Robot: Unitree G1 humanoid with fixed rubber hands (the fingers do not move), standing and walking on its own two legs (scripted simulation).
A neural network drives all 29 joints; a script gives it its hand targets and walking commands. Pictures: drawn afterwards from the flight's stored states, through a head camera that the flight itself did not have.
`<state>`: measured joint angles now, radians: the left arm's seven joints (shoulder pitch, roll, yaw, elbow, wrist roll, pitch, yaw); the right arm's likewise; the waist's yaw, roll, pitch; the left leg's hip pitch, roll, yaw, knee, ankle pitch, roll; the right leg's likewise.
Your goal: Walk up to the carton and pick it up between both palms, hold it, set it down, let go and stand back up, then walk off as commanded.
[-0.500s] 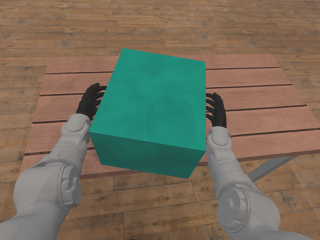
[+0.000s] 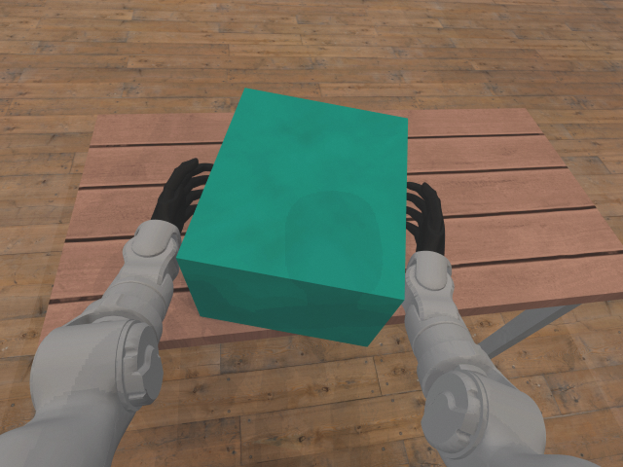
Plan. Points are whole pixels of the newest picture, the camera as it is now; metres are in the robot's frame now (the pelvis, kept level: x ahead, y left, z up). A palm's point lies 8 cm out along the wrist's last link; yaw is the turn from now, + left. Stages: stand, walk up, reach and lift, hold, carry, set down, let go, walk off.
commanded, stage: reach and lift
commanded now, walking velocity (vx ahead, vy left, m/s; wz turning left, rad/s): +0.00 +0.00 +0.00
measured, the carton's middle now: (305, 216) +0.47 +0.00 +0.01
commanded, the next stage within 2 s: none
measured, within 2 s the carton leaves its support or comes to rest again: neither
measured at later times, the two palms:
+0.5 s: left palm (169, 212) +0.42 +0.17 +0.07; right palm (437, 249) +0.37 -0.17 +0.06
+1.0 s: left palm (168, 209) +0.39 +0.16 +0.12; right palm (468, 235) +0.36 -0.18 +0.12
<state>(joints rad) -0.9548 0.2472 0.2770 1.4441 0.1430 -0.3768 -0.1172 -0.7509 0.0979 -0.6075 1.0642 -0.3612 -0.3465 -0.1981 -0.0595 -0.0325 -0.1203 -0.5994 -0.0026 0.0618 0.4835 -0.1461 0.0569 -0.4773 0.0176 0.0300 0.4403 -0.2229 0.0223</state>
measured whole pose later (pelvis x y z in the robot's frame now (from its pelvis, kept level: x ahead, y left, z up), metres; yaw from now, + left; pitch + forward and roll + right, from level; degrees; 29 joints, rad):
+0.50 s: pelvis -0.01 +0.00 +0.00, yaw +0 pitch +11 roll -2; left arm -0.95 0.25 0.12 1.44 0.06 -0.32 -0.08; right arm -0.71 0.07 -0.48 1.06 -0.15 -0.30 -0.19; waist -0.06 -0.03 -0.12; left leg -0.53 0.00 0.06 0.48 -0.15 0.06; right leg -0.40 0.02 0.03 0.43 -0.22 0.02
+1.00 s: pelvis -0.01 -0.01 +0.01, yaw +0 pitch +3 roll -2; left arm -0.84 0.22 0.01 1.25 -0.04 -0.13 -0.03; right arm -0.68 -0.02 -0.24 0.96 0.12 -0.09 -0.21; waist -0.06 -0.03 -0.12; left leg -0.36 0.00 0.06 0.45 -0.14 0.05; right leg -0.24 0.02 0.03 0.41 -0.22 0.02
